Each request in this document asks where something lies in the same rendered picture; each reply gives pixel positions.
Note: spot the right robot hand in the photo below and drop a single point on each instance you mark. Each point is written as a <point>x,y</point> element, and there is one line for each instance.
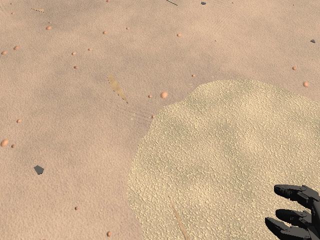
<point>308,224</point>

